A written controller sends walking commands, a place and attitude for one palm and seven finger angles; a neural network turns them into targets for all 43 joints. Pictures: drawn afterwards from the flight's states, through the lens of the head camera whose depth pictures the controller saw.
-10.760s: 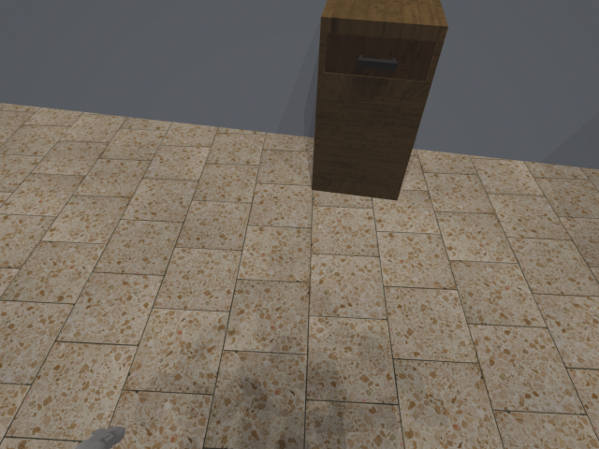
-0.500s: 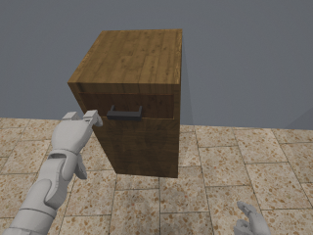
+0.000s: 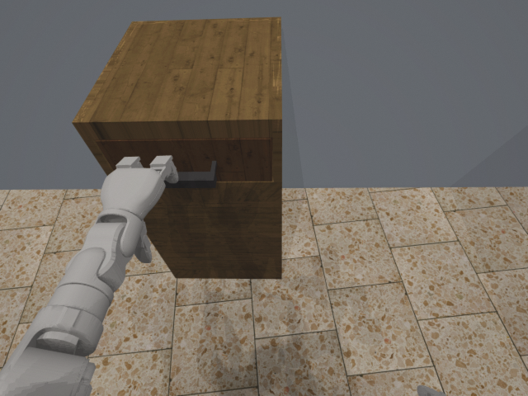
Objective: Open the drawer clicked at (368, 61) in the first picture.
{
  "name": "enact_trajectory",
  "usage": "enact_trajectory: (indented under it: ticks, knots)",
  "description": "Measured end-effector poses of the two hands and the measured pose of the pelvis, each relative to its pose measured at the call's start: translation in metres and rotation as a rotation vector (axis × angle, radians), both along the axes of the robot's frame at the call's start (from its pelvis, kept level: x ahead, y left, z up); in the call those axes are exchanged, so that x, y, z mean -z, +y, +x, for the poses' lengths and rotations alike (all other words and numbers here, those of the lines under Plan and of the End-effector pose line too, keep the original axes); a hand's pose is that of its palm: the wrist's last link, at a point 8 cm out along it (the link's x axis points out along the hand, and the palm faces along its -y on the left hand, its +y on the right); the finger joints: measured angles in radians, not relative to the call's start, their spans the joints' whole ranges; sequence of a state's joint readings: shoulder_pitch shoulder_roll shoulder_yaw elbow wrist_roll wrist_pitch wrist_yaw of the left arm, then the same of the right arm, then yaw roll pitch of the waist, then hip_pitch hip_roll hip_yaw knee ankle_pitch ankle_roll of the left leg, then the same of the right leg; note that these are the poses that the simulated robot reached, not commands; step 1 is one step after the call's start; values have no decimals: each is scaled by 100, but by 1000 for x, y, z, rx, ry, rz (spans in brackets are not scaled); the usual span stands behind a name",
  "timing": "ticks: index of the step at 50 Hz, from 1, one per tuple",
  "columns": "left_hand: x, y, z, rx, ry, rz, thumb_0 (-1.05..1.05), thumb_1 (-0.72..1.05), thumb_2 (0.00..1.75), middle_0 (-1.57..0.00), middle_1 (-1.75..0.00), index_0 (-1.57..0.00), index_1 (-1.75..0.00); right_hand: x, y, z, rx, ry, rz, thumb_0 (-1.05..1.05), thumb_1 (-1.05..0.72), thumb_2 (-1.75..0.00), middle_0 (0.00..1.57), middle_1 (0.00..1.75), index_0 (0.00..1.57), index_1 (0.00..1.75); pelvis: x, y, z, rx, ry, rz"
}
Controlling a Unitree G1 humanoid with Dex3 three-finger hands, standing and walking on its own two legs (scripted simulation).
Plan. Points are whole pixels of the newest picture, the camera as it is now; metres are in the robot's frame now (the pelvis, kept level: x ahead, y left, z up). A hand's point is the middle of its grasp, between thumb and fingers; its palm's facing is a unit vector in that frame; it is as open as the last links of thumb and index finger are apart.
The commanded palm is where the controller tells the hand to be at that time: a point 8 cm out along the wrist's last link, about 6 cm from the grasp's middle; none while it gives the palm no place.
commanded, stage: move the hooked fingers above the handle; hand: left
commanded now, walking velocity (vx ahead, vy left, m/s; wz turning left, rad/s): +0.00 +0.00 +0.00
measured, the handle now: (186, 172) +0.57 +0.21 -0.07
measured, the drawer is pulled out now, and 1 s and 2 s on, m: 0.00 0.00 0.00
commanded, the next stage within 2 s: none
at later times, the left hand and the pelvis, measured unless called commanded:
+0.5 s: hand (165, 186) +0.46 +0.21 +0.01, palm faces -0.05 -0.02 -1.00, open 13.9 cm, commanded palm +0.45 +0.22 +0.07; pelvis +0.00 +0.01 -0.01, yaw -1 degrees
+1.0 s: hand (179, 171) +0.53 +0.21 -0.01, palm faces -0.06 -0.03 -1.00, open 13.8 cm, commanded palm +0.51 +0.21 +0.04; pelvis +0.01 +0.02 -0.03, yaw -2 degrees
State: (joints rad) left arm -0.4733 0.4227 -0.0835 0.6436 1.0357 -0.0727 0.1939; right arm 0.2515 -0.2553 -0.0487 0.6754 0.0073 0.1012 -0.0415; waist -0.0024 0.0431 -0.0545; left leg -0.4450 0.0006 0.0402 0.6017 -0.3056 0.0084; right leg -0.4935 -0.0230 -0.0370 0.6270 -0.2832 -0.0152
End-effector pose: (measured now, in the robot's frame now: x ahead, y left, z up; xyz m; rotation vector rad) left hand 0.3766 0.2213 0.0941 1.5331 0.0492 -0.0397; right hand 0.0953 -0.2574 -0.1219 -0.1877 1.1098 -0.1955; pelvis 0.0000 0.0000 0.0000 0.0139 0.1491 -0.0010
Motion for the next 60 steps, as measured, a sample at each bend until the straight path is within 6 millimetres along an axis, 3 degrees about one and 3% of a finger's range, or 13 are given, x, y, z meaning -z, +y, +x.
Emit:
enact_trajectory:
  ticks: [9, 27, 43, 48, 54, 60]
  knots:
    - [4, -5, 27, 20, -61, 2, 0, -49, 30, -32, -120, -31, -120, 7, -1, -30, 52, 83, -4, 1, -91, -90, 20, 30, 20, 30, 5, 7, 3, 8, 46, -4]
    - [27, -10, 74, 4, -13, 22, 0, -49, 30, -32, -120, -31, -120, 10, 0, -56, 90, 148, -35, 0, -91, -90, 20, 30, 20, 30, 14, 12, 4, 7, 125, -16]
    - [49, -21, 119, -13, 10, 8, 0, -49, 30, -32, -120, -31, -120, 15, 1, -109, 154, 299, -57, 0, -91, -90, 20, 30, 20, 30, 27, 15, 8, 12, 217, -28]
    - [53, -16, 132, -43, 12, 11, 0, -49, 30, -32, -120, -31, -120, 16, 4, -123, 174, 338, -58, 0, -91, -90, 20, 30, 20, 30, 30, 16, 9, 18, 241, -31]
    - [53, -11, 132, -37, 23, 8, 0, -49, 30, -32, -120, -33, -121, 17, 8, -130, 181, 370, -48, 0, -91, -90, 20, 30, 20, 30, 30, 18, 11, 24, 249, -33]
    - [55, -6, 120, -27, 41, -2, 0, -49, 30, -32, -120, -32, -120, 17, 11, -122, 175, 351, -39, 0, -91, -90, 20, 30, 20, 30, 28, 19, 13, 23, 233, -36]
